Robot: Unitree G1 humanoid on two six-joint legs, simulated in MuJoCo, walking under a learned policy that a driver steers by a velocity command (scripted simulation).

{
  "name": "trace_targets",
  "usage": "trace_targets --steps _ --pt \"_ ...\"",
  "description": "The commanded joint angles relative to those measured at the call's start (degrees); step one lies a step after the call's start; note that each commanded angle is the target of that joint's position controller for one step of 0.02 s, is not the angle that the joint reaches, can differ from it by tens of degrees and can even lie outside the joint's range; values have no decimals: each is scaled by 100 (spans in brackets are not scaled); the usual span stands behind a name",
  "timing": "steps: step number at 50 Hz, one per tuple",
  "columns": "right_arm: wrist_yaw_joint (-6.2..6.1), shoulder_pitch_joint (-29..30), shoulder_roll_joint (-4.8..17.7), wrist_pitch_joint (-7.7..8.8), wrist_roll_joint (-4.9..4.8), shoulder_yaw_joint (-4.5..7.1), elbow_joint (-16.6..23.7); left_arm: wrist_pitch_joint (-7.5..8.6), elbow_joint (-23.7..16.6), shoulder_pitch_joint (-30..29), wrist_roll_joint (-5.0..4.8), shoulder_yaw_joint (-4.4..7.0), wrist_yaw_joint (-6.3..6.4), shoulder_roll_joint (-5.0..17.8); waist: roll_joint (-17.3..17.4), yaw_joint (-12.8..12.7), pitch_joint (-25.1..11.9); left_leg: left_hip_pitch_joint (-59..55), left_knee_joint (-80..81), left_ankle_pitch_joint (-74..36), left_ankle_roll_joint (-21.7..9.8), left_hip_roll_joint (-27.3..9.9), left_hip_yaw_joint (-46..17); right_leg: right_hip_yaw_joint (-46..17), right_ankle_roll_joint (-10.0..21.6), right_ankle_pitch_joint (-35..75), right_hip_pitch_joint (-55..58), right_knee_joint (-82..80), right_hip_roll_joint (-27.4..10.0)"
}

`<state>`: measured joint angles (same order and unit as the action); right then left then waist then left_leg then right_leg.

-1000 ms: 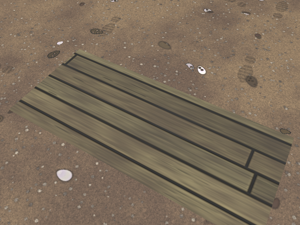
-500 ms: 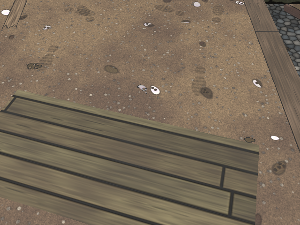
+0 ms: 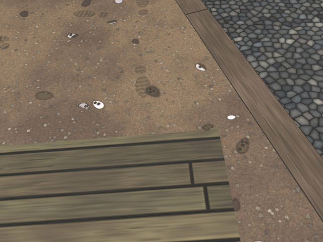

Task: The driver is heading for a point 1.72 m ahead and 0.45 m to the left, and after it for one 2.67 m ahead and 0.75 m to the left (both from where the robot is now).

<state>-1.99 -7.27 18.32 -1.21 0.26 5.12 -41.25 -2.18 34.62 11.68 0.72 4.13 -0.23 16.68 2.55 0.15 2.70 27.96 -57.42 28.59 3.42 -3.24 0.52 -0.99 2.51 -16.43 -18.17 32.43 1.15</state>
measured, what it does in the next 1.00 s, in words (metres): steps on the spot: left foot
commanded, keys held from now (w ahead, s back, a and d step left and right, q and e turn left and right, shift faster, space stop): no key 1.00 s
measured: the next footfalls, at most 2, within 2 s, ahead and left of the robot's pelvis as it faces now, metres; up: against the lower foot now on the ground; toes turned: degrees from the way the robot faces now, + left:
left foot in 0.32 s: +0.05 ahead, +0.14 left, +0.00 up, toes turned -4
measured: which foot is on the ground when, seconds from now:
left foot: up 0.00-0.30, down 0.32-1.00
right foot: down 0.00-1.00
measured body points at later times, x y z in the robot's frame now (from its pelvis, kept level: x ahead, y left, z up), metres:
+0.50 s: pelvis +0.01 +0.01 +0.00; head +0.02 +0.02 +0.45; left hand +0.16 +0.25 -0.11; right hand +0.13 -0.25 -0.10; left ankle +0.01 +0.14 -0.73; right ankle +0.01 -0.10 -0.73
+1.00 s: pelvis +0.01 +0.03 +0.00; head +0.02 +0.03 +0.45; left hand +0.12 +0.28 -0.13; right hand +0.09 -0.23 -0.13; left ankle +0.01 +0.14 -0.73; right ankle +0.01 -0.10 -0.73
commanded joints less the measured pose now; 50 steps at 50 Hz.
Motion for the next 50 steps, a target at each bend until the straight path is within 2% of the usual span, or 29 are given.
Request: trace_targets --steps 1,3,5,7,10,12,14,15,16,17,18,19,20,22,25,30,50 --pt "-77 130 616 57 26 179 360 192 -385 -308 -97 190 97 795 -1051 -3 -715 1002 -871 -350 55 2 -376 -1578 997 2614 1146 -1214 -1437" --pt "-28 -36 492 57 2 150 285 180 -348 -327 -48 106 151 671 -1060 74 -875 553 -915 -733 140 103 -291 -1310 1003 3060 1018 -1188 -1278" --pt "4 -13 352 57 -43 85 269 186 -285 -292 -19 81 177 626 -1004 37 -882 403 -284 -898 169 88 -278 -1204 994 2933 1143 -1184 -1208" --pt "34 126 223 52 -34 11 299 170 -225 -272 -21 80 190 641 -1044 -55 -826 122 503 -913 164 42 -283 -1243 987 2580 1163 -1172 -1202" --pt "79 171 261 51 -49 -13 314 138 -143 -266 6 90 146 724 -1126 -169 -673 -462 1311 -661 115 68 -205 -1432 1094 2060 875 -1192 -1257" --pt "95 124 302 67 -73 -10 296 131 -67 -286 -6 59 102 684 -1105 -182 -574 -754 1811 -663 66 110 -172 -1599 1112 1869 753 -1162 -1268" --pt "127 -104 187 117 -49 -45 197 134 10 -434 -65 -16 81 535 -966 36 -528 -1352 2970 -1423 -42 169 -91 -1586 938 1746 586 -1006 -1114" --pt "148 -211 187 154 24 -71 156 159 89 -328 -76 -57 75 429 -796 105 -559 -1851 3600 -2285 -132 97 -201 -1543 703 1530 421 -977 -980" --pt "132 -315 413 183 106 -50 164 212 141 -149 15 -101 70 299 -423 2 -732 -2385 3564 -3349 -275 -345 -649 -1366 384 1033 198 -778 -725" --pt "118 -239 774 181 98 23 170 273 197 170 88 -68 24 351 307 -342 -737 -2444 3222 -3824 -540 -664 -810 -925 149 381 21 -601 -266" --pt "154 -38 502 193 55 -24 118 277 223 66 96 -93 36 256 683 -323 -760 -1772 3349 -2662 -761 -609 -879 -612 -76 194 480 -682 -103" --pt "188 124 242 223 53 -94 179 252 238 -246 94 -64 51 404 481 -172 -547 -1510 3436 -2048 -688 -409 -779 -611 -145 337 618 -643 -121" --pt "190 104 231 256 81 -110 162 213 229 -400 49 -31 75 453 325 -87 -494 -1432 3443 -1878 -563 -294 -656 -615 -96 490 608 -564 -130" --pt "188 1 269 339 78 -125 106 128 244 -367 31 -35 99 369 229 -64 -409 -1423 3387 -1878 -455 -203 -559 -706 -19 747 586 -584 -179" --pt "146 -125 212 349 56 -169 42 132 357 -282 17 -37 105 272 24 -31 -376 -1469 3293 -1891 -438 -146 -492 -725 -12 845 556 -609 -195" --pt "108 -159 193 324 46 -209 -29 155 564 -172 1 -15 137 233 -241 -3 -344 -1513 3249 -1875 -470 -86 -459 -723 -92 972 568 -626 -202" --pt "102 -334 116 325 9 -284 -862 150 1559 34 -40 22 288 234 -226 -20 -191 -1507 3487 -1919 -517 66 -385 -631 -221 1255 896 -750 -221"
Velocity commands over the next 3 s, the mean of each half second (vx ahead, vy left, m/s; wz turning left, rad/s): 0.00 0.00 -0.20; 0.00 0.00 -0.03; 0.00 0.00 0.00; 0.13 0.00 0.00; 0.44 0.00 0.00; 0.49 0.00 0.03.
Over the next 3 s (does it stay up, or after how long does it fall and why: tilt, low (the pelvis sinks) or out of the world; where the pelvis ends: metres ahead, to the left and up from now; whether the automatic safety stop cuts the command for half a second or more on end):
stays up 0.59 -0.03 0.00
